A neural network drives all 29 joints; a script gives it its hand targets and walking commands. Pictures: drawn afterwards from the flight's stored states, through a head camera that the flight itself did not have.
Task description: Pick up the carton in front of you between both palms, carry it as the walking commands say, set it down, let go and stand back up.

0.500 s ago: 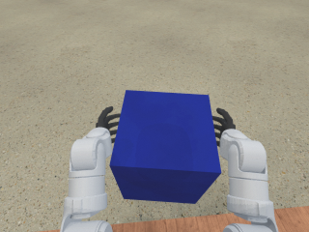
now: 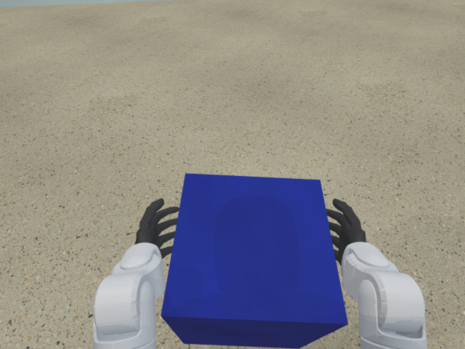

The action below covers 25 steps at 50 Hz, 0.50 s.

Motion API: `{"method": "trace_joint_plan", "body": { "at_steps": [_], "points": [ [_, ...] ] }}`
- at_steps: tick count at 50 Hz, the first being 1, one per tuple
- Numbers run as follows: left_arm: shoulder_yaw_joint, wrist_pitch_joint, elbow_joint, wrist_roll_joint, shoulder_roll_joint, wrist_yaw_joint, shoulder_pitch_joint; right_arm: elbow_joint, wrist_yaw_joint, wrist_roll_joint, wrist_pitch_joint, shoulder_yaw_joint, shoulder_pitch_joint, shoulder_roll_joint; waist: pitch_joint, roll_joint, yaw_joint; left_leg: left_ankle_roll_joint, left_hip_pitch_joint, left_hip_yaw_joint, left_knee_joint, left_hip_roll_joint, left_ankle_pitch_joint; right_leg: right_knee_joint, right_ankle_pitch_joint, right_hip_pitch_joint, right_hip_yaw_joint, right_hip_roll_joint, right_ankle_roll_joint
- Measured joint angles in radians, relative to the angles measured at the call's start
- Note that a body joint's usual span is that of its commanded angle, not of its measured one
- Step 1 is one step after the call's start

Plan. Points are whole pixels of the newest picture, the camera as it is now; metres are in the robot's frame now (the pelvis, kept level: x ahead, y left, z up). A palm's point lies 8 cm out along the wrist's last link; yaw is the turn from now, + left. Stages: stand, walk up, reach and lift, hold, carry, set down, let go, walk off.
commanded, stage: carry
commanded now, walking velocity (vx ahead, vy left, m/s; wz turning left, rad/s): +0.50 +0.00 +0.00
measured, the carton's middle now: (246, 268) +0.26 +0.00 +0.03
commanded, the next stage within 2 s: none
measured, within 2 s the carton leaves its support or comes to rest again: neither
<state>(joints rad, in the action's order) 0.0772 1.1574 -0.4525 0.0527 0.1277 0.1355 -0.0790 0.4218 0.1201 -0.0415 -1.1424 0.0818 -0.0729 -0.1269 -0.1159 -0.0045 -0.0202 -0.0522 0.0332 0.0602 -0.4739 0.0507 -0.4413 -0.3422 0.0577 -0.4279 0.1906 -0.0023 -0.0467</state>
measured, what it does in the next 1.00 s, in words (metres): walks ahead: left foot, then right foot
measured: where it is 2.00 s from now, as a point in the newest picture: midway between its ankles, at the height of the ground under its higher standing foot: (239, 289)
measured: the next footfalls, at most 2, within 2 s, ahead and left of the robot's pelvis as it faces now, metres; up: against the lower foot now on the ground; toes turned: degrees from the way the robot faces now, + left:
left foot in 0.56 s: +0.52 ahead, +0.11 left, +0.00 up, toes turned +9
right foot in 0.98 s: +0.69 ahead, -0.10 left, +0.00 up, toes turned -11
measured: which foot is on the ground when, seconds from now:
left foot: down 0.00-0.02, up 0.04-0.54, down 0.56-1.00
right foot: down 0.00-0.56, up 0.58-0.96, down 0.98-1.00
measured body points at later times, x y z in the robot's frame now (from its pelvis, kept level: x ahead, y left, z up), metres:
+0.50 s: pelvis +0.28 +0.00 +0.01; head +0.25 -0.01 +0.46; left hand +0.53 +0.15 +0.10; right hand +0.52 -0.16 +0.09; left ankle +0.43 +0.13 -0.70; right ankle +0.12 -0.07 -0.73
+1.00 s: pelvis +0.55 +0.00 +0.00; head +0.54 +0.00 +0.45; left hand +0.80 +0.15 +0.10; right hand +0.80 -0.15 +0.10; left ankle +0.46 +0.11 -0.73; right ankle +0.65 -0.09 -0.73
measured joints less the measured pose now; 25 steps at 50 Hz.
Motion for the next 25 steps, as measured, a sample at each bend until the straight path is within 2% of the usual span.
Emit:
{"method": "trace_joint_plan", "body": {
  "at_steps": [1,2,4,6,11,15,20,25],
  "points": [
    [-0.013,0.004,0.004,0.003,0.000,0.000,0.008,0.010,-0.001,0.000,-0.012,0.005,0.011,0.001,-0.008,0.022,0.009,0.010,-0.047,0.007,-0.137,-0.023,0.001,-0.021,-0.097,0.014,0.008,0.016,-0.042],
    [-0.018,0.010,0.011,0.007,-0.001,0.000,0.007,0.010,-0.002,-0.002,-0.023,0.010,0.012,0.001,-0.006,0.038,0.019,0.025,-0.120,-0.007,-0.309,-0.032,-0.012,-0.062,-0.145,0.007,0.014,0.027,-0.065],
    [-0.017,0.030,0.023,0.005,0.000,-0.001,0.008,0.010,-0.002,-0.009,-0.044,0.008,0.022,0.001,0.005,0.029,0.028,0.031,-0.274,-0.023,-0.592,-0.025,-0.015,-0.098,-0.169,0.021,0.014,0.020,-0.074],
    [-0.017,0.042,0.017,0.002,0.000,-0.001,0.033,0.012,-0.002,-0.017,-0.064,-0.005,0.035,0.001,0.009,0.015,0.033,0.032,-0.395,-0.012,-0.671,-0.044,0.038,-0.076,-0.184,0.064,0.009,0.017,-0.069],
    [-0.014,0.047,0.000,0.000,0.000,-0.004,0.073,0.012,-0.015,-0.021,-0.072,-0.026,0.057,-0.001,-0.003,-0.004,0.038,0.055,-0.581,0.005,-0.484,-0.124,0.180,0.032,-0.205,0.194,-0.009,0.018,-0.061],
    [-0.018,0.046,0.003,0.002,0.000,-0.010,0.081,0.020,-0.017,-0.029,-0.066,-0.033,0.081,-0.002,-0.023,-0.010,0.032,0.077,-0.645,0.015,-0.307,-0.159,0.305,0.114,-0.228,0.302,-0.023,0.017,-0.049],
    [-0.026,0.048,-0.018,0.002,0.000,-0.013,0.079,0.053,-0.016,-0.029,-0.068,-0.032,0.090,-0.002,-0.031,-0.003,0.023,0.083,-0.661,0.043,-0.182,-0.163,0.402,0.163,-0.291,0.420,-0.039,0.013,-0.024],
    [-0.030,0.055,-0.044,0.004,0.000,-0.013,0.073,0.081,-0.014,-0.025,-0.078,-0.030,0.083,-0.001,-0.035,-0.006,0.029,0.059,-0.616,0.093,-0.086,-0.131,0.404,0.163,-0.392,0.518,-0.056,0.003,0.013]
  ]
}}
